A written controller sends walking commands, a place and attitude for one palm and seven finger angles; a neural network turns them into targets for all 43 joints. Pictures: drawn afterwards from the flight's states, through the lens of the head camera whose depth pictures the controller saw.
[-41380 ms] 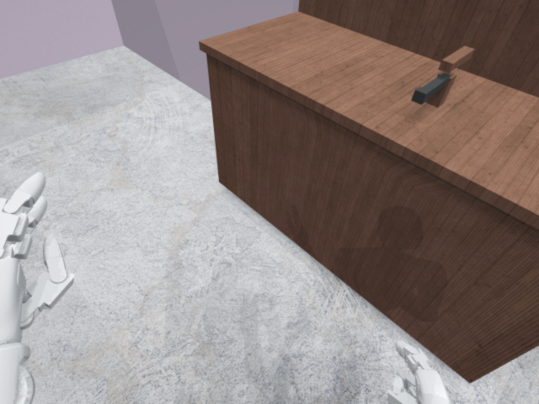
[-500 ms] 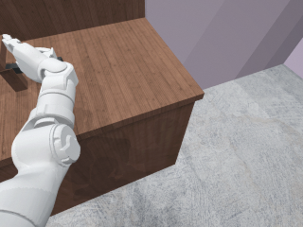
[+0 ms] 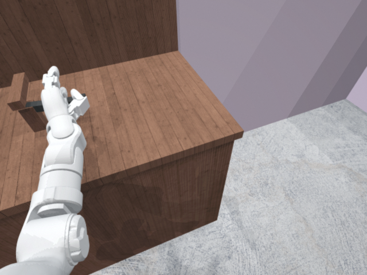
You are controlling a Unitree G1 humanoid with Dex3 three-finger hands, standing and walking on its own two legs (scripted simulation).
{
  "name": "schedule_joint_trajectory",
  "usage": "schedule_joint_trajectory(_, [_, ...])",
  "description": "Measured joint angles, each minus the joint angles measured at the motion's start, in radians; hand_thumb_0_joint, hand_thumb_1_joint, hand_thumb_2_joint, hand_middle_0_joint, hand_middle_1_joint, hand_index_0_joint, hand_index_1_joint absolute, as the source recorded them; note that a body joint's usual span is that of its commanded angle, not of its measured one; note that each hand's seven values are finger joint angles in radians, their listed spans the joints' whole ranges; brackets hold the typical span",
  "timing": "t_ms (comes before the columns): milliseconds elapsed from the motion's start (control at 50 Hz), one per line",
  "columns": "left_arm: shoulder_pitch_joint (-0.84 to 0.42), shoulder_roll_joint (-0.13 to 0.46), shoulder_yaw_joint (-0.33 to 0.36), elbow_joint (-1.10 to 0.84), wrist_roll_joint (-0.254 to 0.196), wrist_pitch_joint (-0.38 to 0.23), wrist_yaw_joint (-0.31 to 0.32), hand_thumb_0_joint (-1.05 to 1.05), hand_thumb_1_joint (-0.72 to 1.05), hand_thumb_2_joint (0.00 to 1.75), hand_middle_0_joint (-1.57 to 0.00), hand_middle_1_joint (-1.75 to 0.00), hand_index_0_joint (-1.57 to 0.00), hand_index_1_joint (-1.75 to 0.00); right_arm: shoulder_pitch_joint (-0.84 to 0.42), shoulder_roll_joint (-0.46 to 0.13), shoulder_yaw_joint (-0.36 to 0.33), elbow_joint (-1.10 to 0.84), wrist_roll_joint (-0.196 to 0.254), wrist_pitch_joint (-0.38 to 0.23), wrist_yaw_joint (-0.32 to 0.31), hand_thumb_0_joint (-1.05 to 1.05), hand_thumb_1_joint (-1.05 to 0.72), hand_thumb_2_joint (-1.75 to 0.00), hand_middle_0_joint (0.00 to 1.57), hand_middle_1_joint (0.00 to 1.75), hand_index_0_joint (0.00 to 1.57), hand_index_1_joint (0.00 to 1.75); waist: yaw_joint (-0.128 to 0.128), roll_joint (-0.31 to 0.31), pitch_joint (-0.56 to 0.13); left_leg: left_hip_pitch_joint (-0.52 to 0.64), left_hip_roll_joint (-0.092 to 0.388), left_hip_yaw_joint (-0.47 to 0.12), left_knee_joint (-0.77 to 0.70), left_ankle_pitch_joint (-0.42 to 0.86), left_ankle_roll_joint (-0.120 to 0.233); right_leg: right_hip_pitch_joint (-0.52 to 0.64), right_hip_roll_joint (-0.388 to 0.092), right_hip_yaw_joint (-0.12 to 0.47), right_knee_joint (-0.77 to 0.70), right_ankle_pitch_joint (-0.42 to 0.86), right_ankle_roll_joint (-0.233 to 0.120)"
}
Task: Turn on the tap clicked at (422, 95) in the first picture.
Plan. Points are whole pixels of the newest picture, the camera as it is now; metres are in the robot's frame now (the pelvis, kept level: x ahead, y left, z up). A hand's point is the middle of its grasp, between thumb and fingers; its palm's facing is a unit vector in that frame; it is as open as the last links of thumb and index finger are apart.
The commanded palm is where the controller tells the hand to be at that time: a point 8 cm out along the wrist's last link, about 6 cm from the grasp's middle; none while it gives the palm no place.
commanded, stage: draw the hand back beside the body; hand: left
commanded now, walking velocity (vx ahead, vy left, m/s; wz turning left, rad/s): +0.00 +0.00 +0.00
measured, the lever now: (81, 100) +0.55 +0.29 +0.09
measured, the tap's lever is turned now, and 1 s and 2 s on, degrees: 79 79 79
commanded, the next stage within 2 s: step back with the hand held close in 1.24 s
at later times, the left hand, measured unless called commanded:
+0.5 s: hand (45, 170) +0.27 +0.24 +0.16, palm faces +0.38 -0.91 -0.19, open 7.6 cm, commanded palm +0.22 +0.28 +0.18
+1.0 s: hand out of the picture +0.15 +0.25 +0.16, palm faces +0.45 -0.83 -0.33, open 7.4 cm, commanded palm +0.11 +0.29 +0.18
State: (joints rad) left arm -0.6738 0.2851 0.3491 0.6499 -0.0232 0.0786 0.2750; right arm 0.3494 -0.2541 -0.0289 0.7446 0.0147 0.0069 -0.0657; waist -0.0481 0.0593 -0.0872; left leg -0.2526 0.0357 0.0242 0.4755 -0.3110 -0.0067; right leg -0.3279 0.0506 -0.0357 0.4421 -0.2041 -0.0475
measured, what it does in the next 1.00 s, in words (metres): stands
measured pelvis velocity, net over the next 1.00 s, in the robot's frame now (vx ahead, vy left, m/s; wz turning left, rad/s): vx -0.04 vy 0.01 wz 0.03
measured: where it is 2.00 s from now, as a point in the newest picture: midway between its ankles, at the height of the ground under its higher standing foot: outside the picture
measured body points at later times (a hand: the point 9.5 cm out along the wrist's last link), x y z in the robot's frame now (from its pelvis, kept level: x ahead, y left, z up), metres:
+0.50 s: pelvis -0.04 +0.01 +0.01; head -0.07 -0.01 +0.45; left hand +0.24 +0.29 +0.17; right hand +0.17 -0.20 -0.07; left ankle -0.05 +0.12 -0.74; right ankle +0.01 -0.09 -0.74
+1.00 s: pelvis -0.04 +0.01 +0.01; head -0.07 -0.02 +0.45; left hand +0.12 +0.30 +0.18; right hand +0.16 -0.20 -0.07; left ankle -0.05 +0.12 -0.74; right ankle +0.01 -0.09 -0.74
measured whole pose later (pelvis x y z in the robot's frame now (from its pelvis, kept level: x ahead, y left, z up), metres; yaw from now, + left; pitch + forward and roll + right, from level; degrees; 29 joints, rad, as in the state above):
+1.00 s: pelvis -0.04 +0.01 +0.01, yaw +2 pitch -7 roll +0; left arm 0.43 0.31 0.26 -0.36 -0.06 -0.13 0.12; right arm 0.19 -0.22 0.01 0.67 -0.01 -0.15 -0.05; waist 0.07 0.06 0.04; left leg -0.01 0.00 0.01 0.36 -0.22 0.00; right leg -0.09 0.02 -0.05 0.35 -0.14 -0.04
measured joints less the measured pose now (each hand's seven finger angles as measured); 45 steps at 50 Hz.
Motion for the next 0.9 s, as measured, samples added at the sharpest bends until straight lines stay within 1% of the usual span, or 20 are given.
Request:
schedule_joint_trajectory(40, [0.107, 0.033, -0.006, -0.034, -0.014, -0.026, -0.061, 0.01, 0.9, 0.9, -0.16, -0.17, -0.16, -0.17, -0.012, -0.009, 0.006, -0.015, 0.01, -0.004, 0.003, 0.01, -0.91, -0.9, 0.21, 0.3, 0.2, 0.3, -0.008, 0.002, 0.011, 0.049, -0.002, 0.007, -0.021, 0.005, -0.001, 0.039, -0.001, 0.007, -0.005, -0.001, -0.001])
schedule_joint_trajectory(60, [0.159, 0.049, -0.007, -0.054, -0.019, -0.038, -0.081, 0.01, 0.89, 0.9, -0.17, -0.18, -0.17, -0.17, -0.019, -0.013, 0.007, -0.025, 0.014, -0.009, 0.004, 0.01, -0.91, -0.9, 0.21, 0.3, 0.2, 0.3, -0.01, 0.004, 0.02, 0.069, -0.002, 0.01, -0.028, 0.008, -0.002, 0.056, -0.001, 0.01, -0.006, -0.002, -0.001])
schedule_joint_trajectory(100, [0.247, 0.072, -0.015, -0.104, -0.029, -0.059, -0.109, 0.01, 0.89, 0.9, -0.17, -0.18, -0.17, -0.18, -0.03, -0.017, 0.006, -0.043, 0.021, -0.022, 0.004, 0.01, -0.91, -0.9, 0.2, 0.3, 0.2, 0.3, -0.002, 0.007, 0.038, 0.101, -0.005, 0.011, -0.04, 0.014, -0.002, 0.086, -0.003, 0.011, -0.012, 0.001, 0.0])
schedule_joint_trajectory(160, [0.321, 0.076, -0.049, -0.196, -0.035, -0.091, -0.125, 0.02, 0.9, 0.9, -0.17, -0.19, -0.17, -0.19, -0.046, -0.019, 0.004, -0.053, 0.027, -0.048, 0.002, 0.01, -0.91, -0.9, 0.2, 0.3, 0.2, 0.3, 0.035, 0.003, 0.062, 0.125, -0.011, 0.0, -0.052, 0.029, 0.0, 0.117, -0.01, 0.0, -0.027, 0.012, 0.002])
schedule_joint_trajectory(220, [0.332, 0.066, -0.095, -0.26, -0.036, -0.132, -0.125, 0.02, 0.9, 0.9, -0.17, -0.2, -0.17, -0.19, -0.082, -0.023, 0.01, -0.048, 0.028, -0.072, 0.002, 0.01, -0.91, -0.9, 0.2, 0.3, 0.2, 0.3, 0.076, -0.003, 0.078, 0.13, -0.021, -0.017, -0.057, 0.048, 0.002, 0.13, -0.022, -0.015, -0.036, 0.026, 0.004])
schedule_joint_trajectory(260, [0.321, 0.058, -0.126, -0.277, -0.036, -0.155, -0.123, 0.02, 0.9, 0.9, -0.17, -0.2, -0.17, -0.2, -0.117, -0.024, 0.016, -0.045, 0.03, -0.082, 0.001, 0.01, -0.91, -0.9, 0.2, 0.3, 0.2, 0.3, 0.094, -0.006, 0.088, 0.129, -0.028, -0.026, -0.058, 0.059, 0.005, 0.134, -0.029, -0.024, -0.04, 0.035, 0.006])
schedule_joint_trajectory(300, [0.317, 0.049, -0.151, -0.287, -0.037, -0.171, -0.126, 0.02, 0.9, 0.9, -0.17, -0.21, -0.17, -0.21, -0.156, -0.02, 0.025, -0.049, 0.031, -0.088, 0.0, 0.01, -0.91, -0.9, 0.2, 0.3, 0.2, 0.3, 0.101, -0.008, 0.096, 0.128, -0.033, -0.029, -0.061, 0.07, 0.007, 0.136, -0.035, -0.027, -0.043, 0.044, 0.007])
schedule_joint_trajectory(340, [0.327, 0.04, -0.168, -0.299, -0.038, -0.18, -0.132, 0.01, 0.9, 0.9, -0.17, -0.21, -0.17, -0.21, -0.192, -0.011, 0.036, -0.06, 0.03, -0.092, -0.001, 0.01, -0.91, -0.9, 0.2, 0.3, 0.2, 0.3, 0.101, -0.009, 0.101, 0.131, -0.037, -0.028, -0.067, 0.079, 0.009, 0.137, -0.038, -0.026, -0.047, 0.053, 0.009])
schedule_joint_trajectory(400, [0.379, 0.027, -0.172, -0.336, -0.043, -0.184, -0.145, 0.01, 0.9, 0.9, -0.18, -0.22, -0.18, -0.22, -0.227, 0.014, 0.056, -0.082, 0.025, -0.092, -0.003, 0.01, -0.91, -0.9, 0.2, 0.3, 0.2, 0.3, 0.091, -0.013, 0.105, 0.146, -0.039, -0.018, -0.082, 0.091, 0.01, 0.145, -0.04, -0.017, -0.054, 0.064, 0.01])
schedule_joint_trajectory(480, [0.494, 0.016, -0.148, -0.43, -0.048, -0.179, -0.16, 0.01, 0.89, 0.9, -0.18, -0.24, -0.18, -0.23, -0.233, 0.047, 0.077, -0.107, 0.014, -0.092, -0.004, 0.01, -0.91, -0.9, 0.21, 0.3, 0.2, 0.3, 0.081, -0.018, 0.11, 0.177, -0.036, -0.004, -0.101, 0.097, 0.009, 0.17, -0.035, -0.003, -0.07, 0.074, 0.01])
schedule_joint_trajectory(540, [0.579, 0.015, -0.125, -0.516, -0.053, -0.176, -0.162, 0.01, 0.89, 0.9, -0.19, -0.25, -0.19, -0.24, -0.213, 0.059, 0.083, -0.111, 0.008, -0.094, -0.003, 0.01, -0.91, -0.9, 0.21, 0.3, 0.2, 0.3, 0.085, -0.02, 0.116, 0.198, -0.033, -0.002, -0.11, 0.098, 0.008, 0.191, -0.032, 0.0, -0.083, 0.078, 0.01])
schedule_joint_trajectory(640, [0.687, 0.02, -0.096, -0.65, -0.052, -0.182, -0.152, 0.02, 0.89, 0.9, -0.19, -0.26, -0.19, -0.26, -0.172, 0.052, 0.076, -0.089, -0.001, -0.105, 0.0, 0.01, -0.9, -0.9, 0.21, 0.3, 0.2, 0.3, 0.107, -0.014, 0.128, 0.219, -0.035, -0.009, -0.119, 0.101, 0.009, 0.219, -0.034, -0.007, -0.1, 0.082, 0.012])
schedule_joint_trajectory(720, [0.761, 0.014, -0.1, -0.733, -0.052, -0.195, -0.147, 0.01, 0.89, 0.9, -0.19, -0.27, -0.2, -0.27, -0.156, 0.038, 0.065, -0.064, -0.005, -0.113, 0.004, 0.01, -0.9, -0.9, 0.21, 0.3, 0.2, 0.3, 0.119, -0.004, 0.136, 0.227, -0.04, -0.015, -0.125, 0.105, 0.013, 0.229, -0.039, -0.012, -0.104, 0.082, 0.016])
schedule_joint_trajectory(780, [0.822, 0.009, -0.105, -0.785, -0.05, -0.2, -0.149, 0.01, 0.9, 0.9, -0.2, -0.28, -0.2, -0.28, -0.156, 0.034, 0.057, -0.054, -0.008, -0.118, 0.006, 0.01, -0.9, -0.9, 0.21, 0.3, 0.2, 0.3, 0.118, 0.0, 0.14, 0.231, -0.042, -0.015, -0.129, 0.106, 0.014, 0.231, -0.041, -0.012, -0.103, 0.081, 0.017])
schedule_joint_trajectory(900, [0.978, 0.009, -0.102, -0.902, -0.043, -0.203, -0.157, 0.01, 0.89, 0.9, -0.2, -0.3, -0.2, -0.29, -0.16, 0.036, 0.045, -0.063, -0.019, -0.136, 0.012, 0.01, -0.9, -0.9, 0.21, 0.3, 0.2, 0.3, 0.108, -0.001, 0.136, 0.239, -0.039, -0.012, -0.127, 0.099, 0.011, 0.236, -0.037, -0.009, -0.099, 0.074, 0.015])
